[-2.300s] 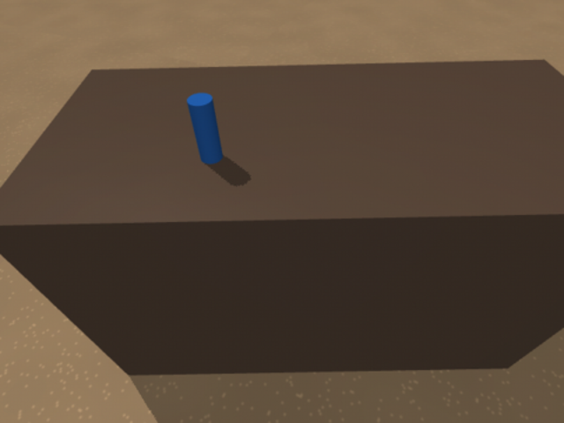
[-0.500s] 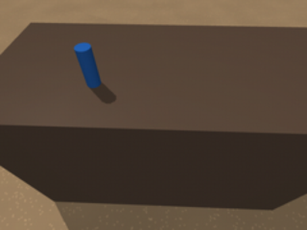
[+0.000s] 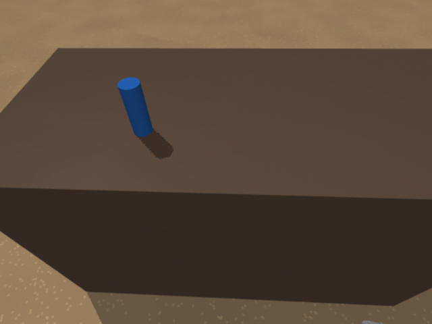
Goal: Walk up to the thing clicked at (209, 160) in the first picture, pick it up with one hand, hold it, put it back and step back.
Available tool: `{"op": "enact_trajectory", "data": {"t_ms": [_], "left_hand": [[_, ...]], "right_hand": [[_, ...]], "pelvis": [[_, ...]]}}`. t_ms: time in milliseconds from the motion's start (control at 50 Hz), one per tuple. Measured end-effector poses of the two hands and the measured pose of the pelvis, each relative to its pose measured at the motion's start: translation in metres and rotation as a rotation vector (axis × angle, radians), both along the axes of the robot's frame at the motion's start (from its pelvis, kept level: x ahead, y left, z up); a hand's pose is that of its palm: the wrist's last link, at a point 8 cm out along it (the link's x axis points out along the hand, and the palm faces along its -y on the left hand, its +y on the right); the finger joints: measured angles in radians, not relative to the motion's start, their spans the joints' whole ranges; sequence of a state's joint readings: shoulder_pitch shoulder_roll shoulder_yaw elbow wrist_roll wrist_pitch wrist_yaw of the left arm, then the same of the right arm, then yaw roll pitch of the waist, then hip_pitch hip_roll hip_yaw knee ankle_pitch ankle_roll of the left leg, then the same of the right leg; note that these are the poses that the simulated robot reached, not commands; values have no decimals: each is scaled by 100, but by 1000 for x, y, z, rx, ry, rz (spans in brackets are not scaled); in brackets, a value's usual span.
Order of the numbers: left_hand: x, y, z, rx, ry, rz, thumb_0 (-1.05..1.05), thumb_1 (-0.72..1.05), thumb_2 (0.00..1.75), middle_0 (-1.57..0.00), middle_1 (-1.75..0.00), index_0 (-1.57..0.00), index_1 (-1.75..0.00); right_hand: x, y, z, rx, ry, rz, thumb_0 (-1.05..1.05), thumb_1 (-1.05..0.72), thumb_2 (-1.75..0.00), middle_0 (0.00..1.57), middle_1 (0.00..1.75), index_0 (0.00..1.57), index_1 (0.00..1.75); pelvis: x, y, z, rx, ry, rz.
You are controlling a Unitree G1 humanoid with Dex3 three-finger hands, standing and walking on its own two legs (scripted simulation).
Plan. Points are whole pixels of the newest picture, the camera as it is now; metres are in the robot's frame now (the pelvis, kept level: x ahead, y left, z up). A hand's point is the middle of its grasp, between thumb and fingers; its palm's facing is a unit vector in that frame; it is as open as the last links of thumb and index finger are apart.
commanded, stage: walk up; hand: left
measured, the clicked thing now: (136, 108) +0.55 +0.21 +0.10
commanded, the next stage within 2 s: stand in 0.84 s
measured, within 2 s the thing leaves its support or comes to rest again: neither
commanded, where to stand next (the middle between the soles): +0.06 +0.01 m, yaw -1 degrees
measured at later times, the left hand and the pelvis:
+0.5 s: hand out of the picture +0.07 +0.27 -0.14, palm faces -0.02 -0.93 -0.37, open 7.4 cm; pelvis +0.00 +0.01 +0.01, yaw +0 degrees
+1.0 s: hand out of the picture +0.09 +0.26 -0.14, palm faces -0.03 -0.94 -0.35, open 7.4 cm; pelvis +0.01 +0.00 +0.01, yaw +0 degrees
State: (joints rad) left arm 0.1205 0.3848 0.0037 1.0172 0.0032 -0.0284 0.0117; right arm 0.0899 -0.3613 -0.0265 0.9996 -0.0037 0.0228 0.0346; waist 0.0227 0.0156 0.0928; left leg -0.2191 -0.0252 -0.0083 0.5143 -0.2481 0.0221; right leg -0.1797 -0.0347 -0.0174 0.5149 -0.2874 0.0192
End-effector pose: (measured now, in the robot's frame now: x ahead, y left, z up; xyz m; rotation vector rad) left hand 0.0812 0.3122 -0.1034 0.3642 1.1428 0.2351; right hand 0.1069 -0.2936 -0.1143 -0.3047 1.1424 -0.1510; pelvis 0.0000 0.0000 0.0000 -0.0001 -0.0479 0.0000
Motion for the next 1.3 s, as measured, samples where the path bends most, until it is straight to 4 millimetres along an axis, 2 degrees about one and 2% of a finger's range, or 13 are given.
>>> {"op": "enact_trajectory", "data": {"t_ms": [240,500,860,1300], "left_hand": [[-5,-3,-2,-33,33,-1,1,90,90,-21,-30,-21,-30],[-13,-1,-2,-29,68,9,1,90,90,-21,-30,-21,-30],[0,-5,1,-25,56,5,1,90,90,-21,-30,-20,-30],[7,-25,-5,-68,81,0,1,90,90,-21,-30,-20,-30]], "right_hand": [[-19,1,8,-9,40,-39,0,-90,-90,20,30,20,29],[-30,2,6,-5,70,-63,0,-90,-90,20,30,20,29],[-26,0,5,-1,73,-72,0,-90,-90,20,30,20,29],[-22,-11,9,-27,76,-62,0,-90,-90,20,30,20,29]], "pelvis": [[-2,5,8,-5,-1,-5],[-1,6,10,-4,5,-7],[5,3,11,-3,11,-5],[16,-6,13,-2,16,-7]]}}
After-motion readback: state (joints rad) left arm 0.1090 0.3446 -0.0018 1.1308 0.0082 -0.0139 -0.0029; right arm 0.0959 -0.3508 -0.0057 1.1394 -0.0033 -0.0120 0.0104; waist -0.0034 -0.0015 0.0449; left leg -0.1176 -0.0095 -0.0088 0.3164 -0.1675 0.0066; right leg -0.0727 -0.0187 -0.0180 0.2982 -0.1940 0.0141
